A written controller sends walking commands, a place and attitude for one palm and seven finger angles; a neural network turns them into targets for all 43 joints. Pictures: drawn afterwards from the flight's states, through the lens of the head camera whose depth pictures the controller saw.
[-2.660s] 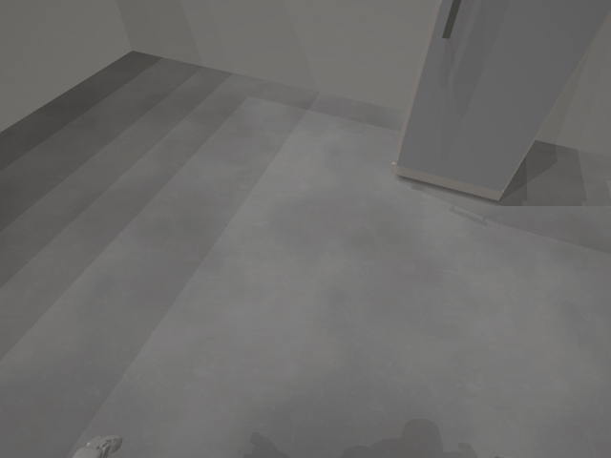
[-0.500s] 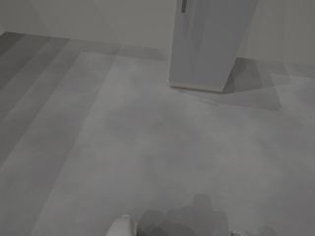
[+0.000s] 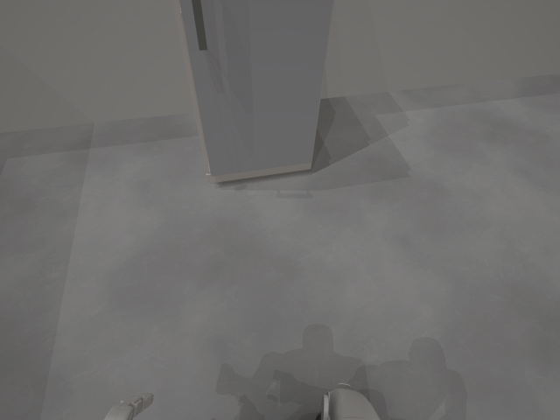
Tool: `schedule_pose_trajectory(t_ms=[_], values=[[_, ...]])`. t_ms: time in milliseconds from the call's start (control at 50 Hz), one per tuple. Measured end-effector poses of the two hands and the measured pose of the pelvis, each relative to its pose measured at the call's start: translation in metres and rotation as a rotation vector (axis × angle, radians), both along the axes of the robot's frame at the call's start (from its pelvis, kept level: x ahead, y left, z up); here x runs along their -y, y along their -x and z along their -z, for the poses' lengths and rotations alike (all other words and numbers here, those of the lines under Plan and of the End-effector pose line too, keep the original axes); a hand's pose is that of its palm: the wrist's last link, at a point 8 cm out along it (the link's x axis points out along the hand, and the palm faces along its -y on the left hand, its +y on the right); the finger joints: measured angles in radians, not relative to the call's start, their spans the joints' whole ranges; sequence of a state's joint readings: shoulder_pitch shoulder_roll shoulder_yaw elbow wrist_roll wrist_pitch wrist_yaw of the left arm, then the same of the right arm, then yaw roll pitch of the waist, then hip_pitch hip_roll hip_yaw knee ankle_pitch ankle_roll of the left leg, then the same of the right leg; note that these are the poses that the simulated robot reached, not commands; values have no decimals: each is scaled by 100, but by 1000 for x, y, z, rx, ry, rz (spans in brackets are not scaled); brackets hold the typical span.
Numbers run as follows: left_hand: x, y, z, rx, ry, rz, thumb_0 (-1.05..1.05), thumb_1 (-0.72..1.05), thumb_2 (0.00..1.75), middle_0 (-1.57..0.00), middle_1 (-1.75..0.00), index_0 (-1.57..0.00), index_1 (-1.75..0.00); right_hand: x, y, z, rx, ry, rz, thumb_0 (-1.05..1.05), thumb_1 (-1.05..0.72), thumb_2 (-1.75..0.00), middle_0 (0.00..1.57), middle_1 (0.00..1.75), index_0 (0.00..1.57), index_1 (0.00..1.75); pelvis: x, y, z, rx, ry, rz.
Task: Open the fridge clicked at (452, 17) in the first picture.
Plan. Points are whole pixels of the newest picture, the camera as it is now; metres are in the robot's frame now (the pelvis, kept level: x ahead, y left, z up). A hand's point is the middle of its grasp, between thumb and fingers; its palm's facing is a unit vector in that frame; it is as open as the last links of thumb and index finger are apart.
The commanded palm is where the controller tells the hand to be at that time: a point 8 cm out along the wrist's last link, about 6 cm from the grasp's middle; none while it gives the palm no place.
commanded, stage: walk to a spot facing it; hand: left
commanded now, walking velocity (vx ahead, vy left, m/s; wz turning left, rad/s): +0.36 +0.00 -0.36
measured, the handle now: out of the picture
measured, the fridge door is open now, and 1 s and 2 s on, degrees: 0 0 0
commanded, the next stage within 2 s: turn to face it in 0.92 s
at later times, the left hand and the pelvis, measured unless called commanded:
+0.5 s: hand (189, 360) +0.25 +0.16 -0.17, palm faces -0.05 -0.98 -0.21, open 7.2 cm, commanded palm none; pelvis +0.20 -0.03 +0.00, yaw -7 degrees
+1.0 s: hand (233, 234) +0.52 +0.11 -0.17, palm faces -0.31 -0.93 -0.20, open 7.3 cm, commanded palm none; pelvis +0.39 -0.05 -0.01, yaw -18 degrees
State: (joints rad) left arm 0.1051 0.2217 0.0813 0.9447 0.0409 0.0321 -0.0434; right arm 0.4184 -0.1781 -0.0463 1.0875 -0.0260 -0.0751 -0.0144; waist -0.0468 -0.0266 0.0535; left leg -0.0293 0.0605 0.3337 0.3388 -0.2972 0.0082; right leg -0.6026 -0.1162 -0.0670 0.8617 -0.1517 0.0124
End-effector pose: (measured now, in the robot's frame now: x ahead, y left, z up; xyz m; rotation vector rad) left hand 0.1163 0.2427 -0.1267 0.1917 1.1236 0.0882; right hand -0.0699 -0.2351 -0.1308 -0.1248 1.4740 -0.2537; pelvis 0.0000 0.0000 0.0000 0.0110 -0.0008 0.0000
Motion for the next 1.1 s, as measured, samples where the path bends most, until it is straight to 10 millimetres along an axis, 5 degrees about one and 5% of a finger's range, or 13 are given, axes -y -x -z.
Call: schedule_pose_trajectory(t_ms=[100, 180, 260, 440, 560, 620, 720, 900, 1020, 1100], values=[[45, -87, 7, 25, 23, 121, 1, 91, 90, -19, -30, -20, -30, -10, 13, 7, -134, -57, 108, 0, -91, -90, 20, 30, 20, 30, 16, -48, 10, -4, 3, 49], [75, -134, 18, 92, 33, 144, 1, 91, 90, -20, -30, -20, -30, -6, -6, 20, -198, -107, 154, 1, -91, -90, 20, 30, 20, 30, 37, -85, 24, 7, -3, 70], [82, -132, 16, 29, 32, 116, 1, 91, 90, -20, -30, -20, -30, 10, -77, 24, -87, -93, 137, 1, -91, -90, 20, 30, 20, 30, 44, -112, 15, 22, 9, 90], [41, -130, 8, -93, -38, 26, -2, 94, 90, -20, -30, -21, -30, 41, -264, 8, 249, -19, 32, 1, -94, -90, 20, 30, 20, 30, 38, -178, 2, 7, 32, 115], [19, -126, 30, -217, 4, -36, 0, 92, 90, -20, -30, -20, -30, 37, -358, -4, 352, 38, -50, 1, -93, -90, 20, 30, 20, 30, 17, -233, 9, 18, 52, 119], [11, -134, 40, -291, 17, -29, 0, 92, 90, -20, -30, -20, -30, 28, -386, -5, 387, 64, -53, 1, -92, -90, 20, 30, 20, 30, 7, -257, 15, 25, 35, 145], [11, -185, 30, -306, 28, 24, 1, 91, 90, -20, -30, -20, -30, 6, -382, -5, 316, 38, 23, 0, -92, -90, 20, 30, 20, 30, 3, -293, 4, 23, 24, 183], [44, -323, 17, -206, 9, 144, 1, 93, 90, -20, -30, -20, -30, -13, -332, 5, 56, -34, 226, 0, -93, -90, 20, 30, 20, 30, 21, -357, -2, 13, 6, 263], [95, -434, 15, -114, -36, 288, 1, 93, 90, -19, -30, -20, -30, -14, -316, 20, -77, -110, 366, 1, -92, -90, 20, 30, 20, 30, 56, -401, 11, 13, -5, 330], [134, -494, 21, 12, -52, 330, 1, 92, 90, -20, -30, -20, -30, 6, -329, 39, -129, -147, 398, 1, -91, -90, 20, 30, 20, 30, 87, -427, 29, 19, -10, 339]])
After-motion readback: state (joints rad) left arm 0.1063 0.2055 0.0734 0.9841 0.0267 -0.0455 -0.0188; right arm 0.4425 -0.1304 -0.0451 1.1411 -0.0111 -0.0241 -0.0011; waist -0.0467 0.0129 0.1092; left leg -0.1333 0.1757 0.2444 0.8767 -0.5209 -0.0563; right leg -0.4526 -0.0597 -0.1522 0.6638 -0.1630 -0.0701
